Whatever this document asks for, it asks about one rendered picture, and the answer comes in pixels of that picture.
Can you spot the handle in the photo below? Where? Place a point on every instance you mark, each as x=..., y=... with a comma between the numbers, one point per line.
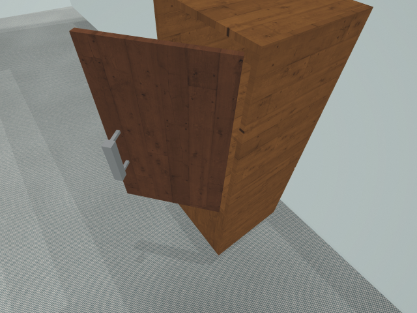
x=113, y=157

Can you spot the cupboard door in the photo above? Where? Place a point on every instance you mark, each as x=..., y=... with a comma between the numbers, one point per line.
x=174, y=104

